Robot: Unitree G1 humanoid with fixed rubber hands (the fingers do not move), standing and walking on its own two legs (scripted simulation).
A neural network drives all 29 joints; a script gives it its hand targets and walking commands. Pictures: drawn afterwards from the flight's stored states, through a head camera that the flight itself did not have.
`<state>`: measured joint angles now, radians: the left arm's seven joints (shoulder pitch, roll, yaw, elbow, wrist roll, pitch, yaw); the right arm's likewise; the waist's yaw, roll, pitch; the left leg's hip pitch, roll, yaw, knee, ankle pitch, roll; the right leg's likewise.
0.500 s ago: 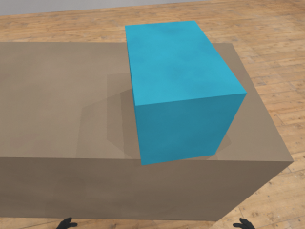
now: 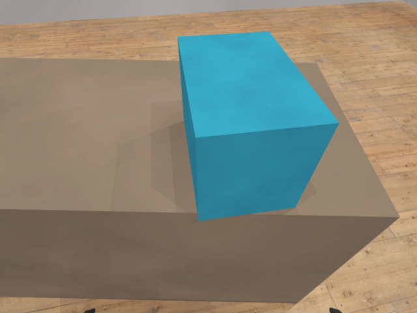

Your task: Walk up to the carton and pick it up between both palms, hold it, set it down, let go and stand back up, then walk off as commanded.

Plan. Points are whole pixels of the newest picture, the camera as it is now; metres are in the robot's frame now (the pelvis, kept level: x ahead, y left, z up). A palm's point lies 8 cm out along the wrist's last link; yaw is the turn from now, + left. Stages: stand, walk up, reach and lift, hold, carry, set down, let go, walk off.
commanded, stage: stand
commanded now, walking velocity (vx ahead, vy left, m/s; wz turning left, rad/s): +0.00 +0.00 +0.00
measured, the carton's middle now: (235, 121) +0.45 -0.03 +0.13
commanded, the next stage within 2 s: none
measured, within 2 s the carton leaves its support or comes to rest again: neither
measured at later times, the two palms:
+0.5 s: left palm out of the picture +0.05 +0.29 -0.12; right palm out of the picture +0.06 -0.24 -0.11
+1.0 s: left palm out of the picture +0.04 +0.29 -0.12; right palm out of the picture +0.05 -0.24 -0.11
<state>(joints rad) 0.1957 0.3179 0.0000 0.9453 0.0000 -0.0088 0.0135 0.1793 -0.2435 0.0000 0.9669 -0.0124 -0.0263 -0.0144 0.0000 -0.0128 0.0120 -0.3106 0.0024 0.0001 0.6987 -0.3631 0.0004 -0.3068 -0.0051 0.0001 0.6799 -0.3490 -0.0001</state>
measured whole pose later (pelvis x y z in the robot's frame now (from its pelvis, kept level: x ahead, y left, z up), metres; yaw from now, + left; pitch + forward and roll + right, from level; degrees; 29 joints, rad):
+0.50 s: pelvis -0.02 +0.02 +0.00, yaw +0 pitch -2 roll -2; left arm 0.20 0.32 0.00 1.01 0.00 -0.01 0.00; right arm 0.17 -0.24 0.00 1.01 -0.01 -0.03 -0.01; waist 0.00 -0.01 0.01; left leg -0.31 0.00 0.00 0.67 -0.32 0.02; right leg -0.28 0.00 0.00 0.60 -0.28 0.01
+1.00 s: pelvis -0.03 +0.01 +0.01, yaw +0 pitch -2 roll -2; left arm 0.20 0.32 0.00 1.02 0.00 -0.01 0.00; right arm 0.16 -0.24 0.00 1.03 -0.01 -0.03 -0.01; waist 0.00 -0.01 0.01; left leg -0.31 0.00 0.00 0.63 -0.29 0.02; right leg -0.28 0.00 0.00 0.56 -0.25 0.01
